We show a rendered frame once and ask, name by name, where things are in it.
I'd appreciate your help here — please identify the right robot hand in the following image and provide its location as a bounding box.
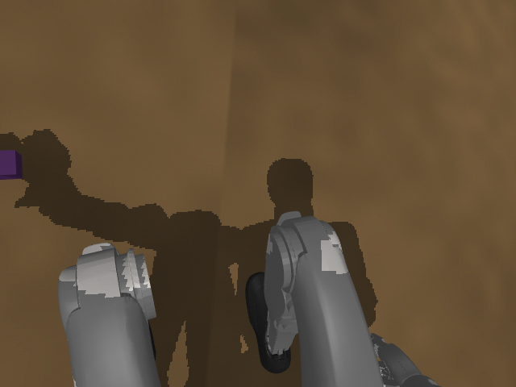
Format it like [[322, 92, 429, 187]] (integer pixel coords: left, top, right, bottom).
[[371, 333, 422, 387]]

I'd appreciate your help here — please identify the small box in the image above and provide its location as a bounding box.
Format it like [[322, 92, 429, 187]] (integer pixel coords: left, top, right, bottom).
[[0, 150, 23, 180]]

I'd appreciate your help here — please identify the right robot foot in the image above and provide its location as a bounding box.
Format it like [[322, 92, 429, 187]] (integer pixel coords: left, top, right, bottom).
[[245, 272, 291, 373]]

